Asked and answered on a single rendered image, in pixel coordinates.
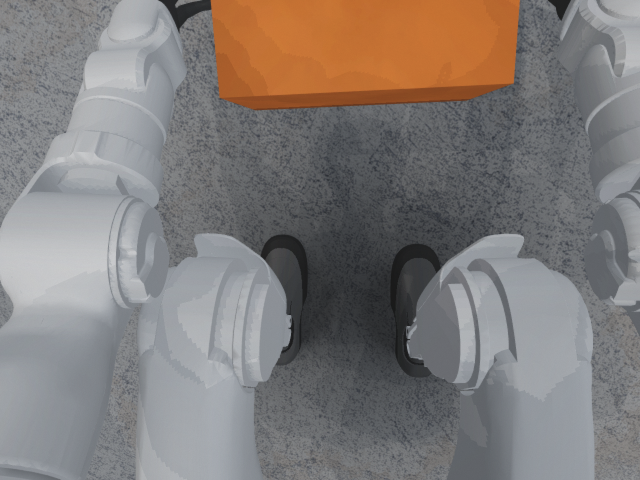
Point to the right robot forearm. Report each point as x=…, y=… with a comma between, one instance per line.
x=600, y=48

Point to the left robot forearm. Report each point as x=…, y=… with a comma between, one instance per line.
x=119, y=124

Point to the robot right upper arm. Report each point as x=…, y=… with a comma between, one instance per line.
x=612, y=254

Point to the robot left hand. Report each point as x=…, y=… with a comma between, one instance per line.
x=185, y=11

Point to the robot right thigh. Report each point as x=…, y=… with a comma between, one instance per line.
x=502, y=328

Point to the left robot shin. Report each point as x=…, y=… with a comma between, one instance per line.
x=215, y=245

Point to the robot left upper arm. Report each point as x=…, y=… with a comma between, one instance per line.
x=75, y=266

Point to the carton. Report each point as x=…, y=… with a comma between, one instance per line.
x=288, y=54

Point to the robot right hand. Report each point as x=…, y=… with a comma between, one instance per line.
x=561, y=6

